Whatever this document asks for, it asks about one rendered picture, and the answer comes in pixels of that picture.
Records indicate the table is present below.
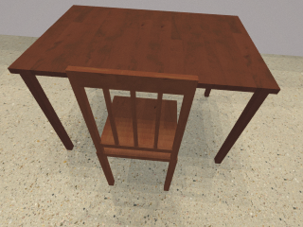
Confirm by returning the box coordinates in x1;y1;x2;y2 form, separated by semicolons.
8;5;281;164

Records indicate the chair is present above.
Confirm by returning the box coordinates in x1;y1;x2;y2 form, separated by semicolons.
65;65;199;191

